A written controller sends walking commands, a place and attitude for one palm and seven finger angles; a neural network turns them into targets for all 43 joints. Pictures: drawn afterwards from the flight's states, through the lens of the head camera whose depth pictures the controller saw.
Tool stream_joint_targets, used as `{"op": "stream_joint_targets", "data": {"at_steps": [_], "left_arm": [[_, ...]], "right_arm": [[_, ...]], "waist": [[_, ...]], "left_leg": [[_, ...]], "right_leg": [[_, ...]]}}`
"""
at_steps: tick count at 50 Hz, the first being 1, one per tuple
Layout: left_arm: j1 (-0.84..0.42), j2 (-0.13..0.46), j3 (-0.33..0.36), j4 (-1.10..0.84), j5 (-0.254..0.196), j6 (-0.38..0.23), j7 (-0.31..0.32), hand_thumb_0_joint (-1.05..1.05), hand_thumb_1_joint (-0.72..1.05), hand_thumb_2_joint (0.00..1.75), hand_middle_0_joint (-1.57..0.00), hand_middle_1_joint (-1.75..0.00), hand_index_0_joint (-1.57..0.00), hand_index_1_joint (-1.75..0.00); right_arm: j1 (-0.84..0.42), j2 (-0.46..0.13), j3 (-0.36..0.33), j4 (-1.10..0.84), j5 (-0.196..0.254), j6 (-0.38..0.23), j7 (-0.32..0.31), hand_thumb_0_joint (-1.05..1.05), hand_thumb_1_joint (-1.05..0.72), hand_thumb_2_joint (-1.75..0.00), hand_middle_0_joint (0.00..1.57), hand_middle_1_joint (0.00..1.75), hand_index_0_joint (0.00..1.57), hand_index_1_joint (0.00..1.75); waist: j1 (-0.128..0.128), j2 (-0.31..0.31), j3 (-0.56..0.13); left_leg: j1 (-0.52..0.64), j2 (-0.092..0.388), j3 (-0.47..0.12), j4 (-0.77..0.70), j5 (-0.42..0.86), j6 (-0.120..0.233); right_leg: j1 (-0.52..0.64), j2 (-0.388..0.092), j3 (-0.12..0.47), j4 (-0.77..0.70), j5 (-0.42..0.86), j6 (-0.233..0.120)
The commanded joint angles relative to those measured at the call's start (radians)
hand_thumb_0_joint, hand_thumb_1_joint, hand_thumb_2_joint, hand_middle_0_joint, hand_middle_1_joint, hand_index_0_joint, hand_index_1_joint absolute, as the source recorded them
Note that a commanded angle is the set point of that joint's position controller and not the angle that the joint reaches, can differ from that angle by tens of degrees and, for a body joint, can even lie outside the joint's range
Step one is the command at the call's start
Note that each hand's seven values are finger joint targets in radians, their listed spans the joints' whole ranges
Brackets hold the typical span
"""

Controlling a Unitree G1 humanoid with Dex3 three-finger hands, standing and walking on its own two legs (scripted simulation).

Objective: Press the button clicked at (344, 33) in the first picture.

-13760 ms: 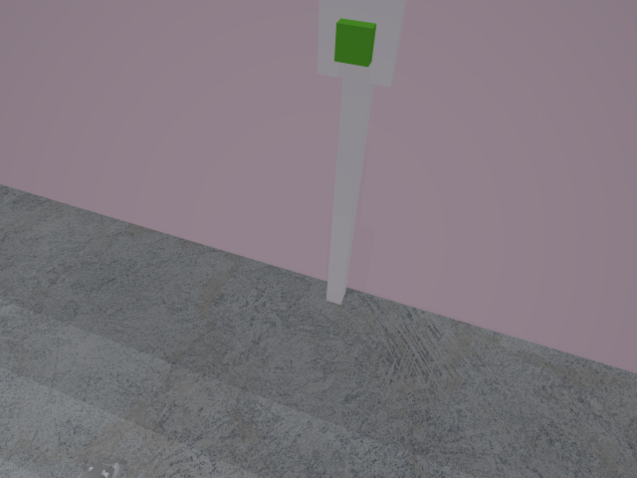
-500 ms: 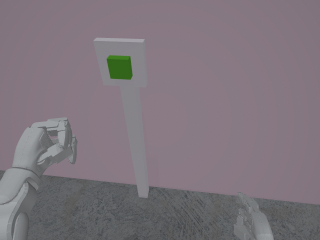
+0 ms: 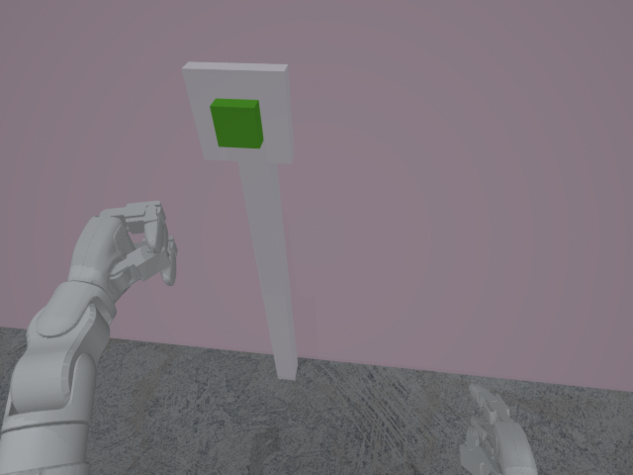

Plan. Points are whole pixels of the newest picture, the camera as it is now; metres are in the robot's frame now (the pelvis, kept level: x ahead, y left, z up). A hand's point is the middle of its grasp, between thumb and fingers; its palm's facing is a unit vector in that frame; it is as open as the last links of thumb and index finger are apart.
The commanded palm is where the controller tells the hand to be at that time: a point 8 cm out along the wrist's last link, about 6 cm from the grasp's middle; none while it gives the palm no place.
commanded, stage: aim a knuckle at the button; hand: left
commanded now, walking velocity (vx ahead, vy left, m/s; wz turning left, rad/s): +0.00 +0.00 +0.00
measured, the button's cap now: (238, 122) +0.58 +0.19 +0.19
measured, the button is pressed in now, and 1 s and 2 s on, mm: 0 0 0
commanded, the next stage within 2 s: none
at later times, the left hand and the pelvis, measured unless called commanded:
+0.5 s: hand (219, 197) +0.40 +0.17 +0.18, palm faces +0.00 -1.00 -0.01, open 3.1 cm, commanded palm +0.38 +0.23 +0.17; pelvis +0.02 +0.00 +0.00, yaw -1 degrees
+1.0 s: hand (253, 166) +0.49 +0.15 +0.17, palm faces +0.02 -1.00 -0.01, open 3.1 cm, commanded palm +0.46 +0.21 +0.16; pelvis +0.02 +0.00 +0.00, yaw -3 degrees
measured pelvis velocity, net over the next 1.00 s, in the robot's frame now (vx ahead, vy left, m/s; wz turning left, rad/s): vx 0.02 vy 0.00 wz -0.05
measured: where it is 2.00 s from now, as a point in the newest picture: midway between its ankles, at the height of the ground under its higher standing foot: outside the picture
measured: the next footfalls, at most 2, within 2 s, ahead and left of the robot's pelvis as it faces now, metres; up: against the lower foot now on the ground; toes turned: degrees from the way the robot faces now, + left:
none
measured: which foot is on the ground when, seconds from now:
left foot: down 0.00-1.00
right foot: down 0.00-1.00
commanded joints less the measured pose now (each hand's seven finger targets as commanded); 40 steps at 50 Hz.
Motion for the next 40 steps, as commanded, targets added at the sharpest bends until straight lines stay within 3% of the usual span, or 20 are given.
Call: {"op": "stream_joint_targets", "data": {"at_steps": [1,4,7,11,13,14,15,16,17,18,19,21,23,26,27,28,31,34,36,40], "left_arm": [[-0.430,0.181,0.041,-0.218,-0.003,-0.080,0.014,0.00,0.90,0.90,-1.30,-1.50,-1.30,-1.50],[-0.470,0.191,0.064,-0.191,0.000,-0.123,0.045,0.00,0.90,0.90,-1.30,-1.50,-1.30,-1.50],[-0.446,0.216,0.105,-0.063,0.008,-0.126,0.068,0.00,0.90,0.90,-1.30,-1.50,-1.30,-1.50],[-0.476,0.151,0.031,0.032,0.030,-0.078,0.068,0.00,0.90,0.90,-1.30,-1.50,-1.30,-1.50],[-0.506,0.166,0.032,0.072,0.036,-0.062,0.066,0.00,0.90,0.90,-1.30,-1.50,-1.30,-1.50],[-0.562,0.129,-0.013,0.062,0.037,-0.064,0.061,0.00,0.90,0.90,-1.30,-1.50,-1.30,-1.50],[-0.602,0.159,0.010,0.073,0.037,-0.070,0.064,0.00,0.90,0.90,-1.30,-1.50,-1.30,-1.50],[-0.667,0.155,-0.006,0.041,0.043,-0.088,0.064,0.00,0.90,0.90,-1.30,-1.50,-1.30,-1.50],[-0.696,0.161,0.002,0.033,0.040,-0.108,0.071,0.00,0.90,0.90,-1.30,-1.50,-1.30,-1.50],[-0.737,0.189,0.017,0.014,0.046,-0.132,0.075,0.00,0.90,0.90,-1.30,-1.50,-1.30,-1.50],[-0.770,0.172,0.005,0.000,0.046,-0.157,0.080,0.00,0.90,0.90,-1.30,-1.50,-1.30,-1.50],[-0.777,0.197,0.033,0.058,0.048,-0.186,0.093,0.00,0.90,0.90,-1.30,-1.50,-1.30,-1.50],[-0.798,0.209,0.042,0.159,0.050,-0.191,0.098,0.00,0.90,0.90,-1.30,-1.50,-1.30,-1.50],[-0.780,0.224,0.055,0.329,0.064,-0.160,0.100,0.00,0.90,0.90,-1.30,-1.50,-1.30,-1.50],[-0.775,0.244,0.068,0.380,0.072,-0.151,0.100,0.00,0.90,0.90,-1.30,-1.50,-1.30,-1.50],[-0.798,0.233,0.047,0.403,0.078,-0.147,0.095,0.00,0.90,0.90,-1.30,-1.50,-1.30,-1.50],[-0.927,0.203,-0.001,0.403,0.086,-0.180,0.085,0.00,0.90,0.90,-1.30,-1.50,-1.30,-1.50],[-0.998,0.259,0.052,0.391,0.076,-0.249,0.083,0.00,0.90,0.90,-1.30,-1.50,-1.30,-1.50],[-1.069,0.252,0.040,0.395,0.077,-0.292,0.082,0.00,0.90,0.90,-1.30,-1.50,-1.30,-1.50],[-1.102,0.246,0.034,0.604,0.094,-0.307,0.095,0.00,0.90,0.90,-1.30,-1.50,-1.30,-1.50]], "right_arm": [[-0.152,-0.102,-0.053,-0.185,-0.003,-0.052,-0.007,0.00,-0.90,-0.90,0.20,0.30,0.20,0.30],[-0.140,-0.098,-0.053,-0.175,-0.011,-0.048,0.000,0.00,-0.90,-0.90,0.20,0.30,0.20,0.30],[-0.121,-0.106,-0.057,-0.156,-0.014,-0.031,0.007,0.00,-0.90,-0.90,0.20,0.30,0.20,0.30],[-0.115,-0.109,-0.061,-0.162,-0.003,0.006,0.011,0.00,-0.90,-0.90,0.20,0.30,0.20,0.30],[-0.105,-0.116,-0.065,-0.162,0.002,0.021,0.012,0.00,-0.90,-0.90,0.20,0.30,0.20,0.30],[-0.104,-0.116,-0.065,-0.166,0.003,0.026,0.012,0.00,-0.90,-0.90,0.20,0.30,0.20,0.30],[-0.092,-0.119,-0.069,-0.163,0.002,0.029,0.008,0.00,-0.90,-0.90,0.20,0.30,0.20,0.30],[-0.091,-0.118,-0.071,-0.163,0.001,0.030,0.008,0.00,-0.90,-0.90,0.20,0.30,0.20,0.30],[-0.085,-0.117,-0.072,-0.164,-0.003,0.029,0.008,0.00,-0.90,-0.90,0.20,0.30,0.20,0.30],[-0.081,-0.119,-0.074,-0.164,-0.004,0.029,0.007,0.00,-0.90,-0.90,0.20,0.30,0.20,0.30],[-0.077,-0.115,-0.074,-0.163,-0.009,0.026,0.008,0.00,-0.90,-0.90,0.20,0.30,0.20,0.30],[-0.059,-0.117,-0.076,-0.144,-0.012,0.029,0.009,0.00,-0.90,-0.90,0.20,0.30,0.20,0.30],[-0.036,-0.124,-0.077,-0.122,-0.012,0.040,0.009,0.00,-0.90,-0.90,0.20,0.30,0.20,0.30],[-0.016,-0.132,-0.081,-0.108,-0.007,0.064,0.008,0.00,-0.90,-0.90,0.20,0.30,0.20,0.30],[-0.003,-0.139,-0.082,-0.104,-0.007,0.072,0.010,0.00,-0.90,-0.90,0.20,0.30,0.20,0.30],[0.000,-0.139,-0.081,-0.111,-0.005,0.079,0.010,0.00,-0.90,-0.90,0.20,0.30,0.20,0.30],[0.025,-0.137,-0.088,-0.117,-0.004,0.085,0.014,0.00,-0.90,-0.90,0.20,0.30,0.20,0.30],[0.059,-0.143,-0.099,-0.114,-0.012,0.082,0.016,0.00,-0.90,-0.90,0.20,0.30,0.20,0.30],[0.078,-0.142,-0.101,-0.100,-0.016,0.080,0.016,0.00,-0.90,-0.90,0.20,0.30,0.20,0.30],[0.127,-0.154,-0.105,-0.056,-0.016,0.089,0.023,0.00,-0.90,-0.90,0.20,0.30,0.20,0.30]], "waist": [[-0.017,0.009,-0.208],[-0.013,-0.007,-0.248],[-0.001,-0.044,-0.219],[-0.017,0.015,-0.170],[-0.024,-0.032,-0.164],[-0.039,-0.016,-0.172],[-0.045,-0.045,-0.187],[-0.053,-0.003,-0.215],[-0.052,-0.039,-0.240],[-0.053,-0.009,-0.278],[-0.055,0.002,-0.308],[-0.054,-0.002,-0.323],[-0.063,-0.045,-0.284],[-0.060,-0.033,-0.231],[-0.057,-0.061,-0.224],[-0.061,-0.032,-0.217],[-0.086,-0.008,-0.260],[-0.084,-0.033,-0.354],[-0.096,-0.003,-0.392],[-0.121,-0.058,-0.293]], "left_leg": [[0.157,0.003,-0.060,-0.064,0.137,0.021],[0.175,0.007,-0.056,-0.063,0.188,0.019],[0.138,0.009,-0.051,-0.064,0.213,0.015],[0.121,0.006,-0.031,-0.065,0.216,0.014],[0.111,0.009,-0.033,-0.062,0.224,0.018],[0.121,0.007,-0.032,-0.059,0.219,0.019],[0.128,0.010,-0.037,-0.055,0.226,0.021],[0.156,0.011,-0.036,-0.054,0.230,0.021],[0.159,0.012,-0.040,-0.049,0.243,0.023],[0.183,0.013,-0.040,-0.047,0.259,0.022],[0.204,0.012,-0.042,-0.045,0.284,0.021],[0.205,0.012,-0.037,-0.039,0.307,0.019],[0.174,0.014,-0.036,-0.042,0.294,0.021],[0.117,0.010,-0.022,-0.045,0.253,0.021],[0.096,0.010,-0.021,-0.044,0.246,0.023],[0.087,0.009,-0.018,-0.046,0.242,0.023],[0.117,0.009,-0.025,-0.033,0.271,0.025],[0.147,0.012,-0.024,-0.016,0.326,0.030],[0.178,0.013,-0.028,-0.010,0.358,0.027],[0.109,0.015,-0.023,-0.009,0.283,0.031]], "right_leg": [[-0.074,-0.020,0.058,-0.087,0.178,0.023],[-0.047,-0.017,0.056,-0.076,0.233,0.020],[-0.037,-0.015,0.054,-0.074,0.272,0.018],[-0.063,-0.022,0.059,-0.078,0.293,0.017],[-0.066,-0.020,0.059,-0.082,0.303,0.018],[-0.079,-0.020,0.060,-0.081,0.298,0.018],[-0.078,-0.018,0.060,-0.081,0.303,0.019],[-0.086,-0.017,0.062,-0.079,0.295,0.017],[-0.072,-0.014,0.062,-0.076,0.304,0.017],[-0.065,-0.015,0.067,-0.072,0.313,0.014],[-0.054,-0.016,0.066,-0.064,0.333,0.013],[-0.047,-0.015,0.068,-0.060,0.360,0.014],[-0.056,-0.014,0.069,-0.066,0.359,0.016],[-0.073,-0.020,0.076,-0.074,0.344,0.019],[-0.069,-0.019,0.075,-0.074,0.343,0.020],[-0.074,-0.023,0.077,-0.073,0.342,0.018],[-0.086,-0.018,0.076,-0.064,0.362,0.013],[-0.047,-0.013,0.083,-0.049,0.426,0.015],[-0.050,-0.011,0.083,-0.040,0.443,0.014],[-0.119,-0.007,0.080,-0.050,0.382,0.021]]}}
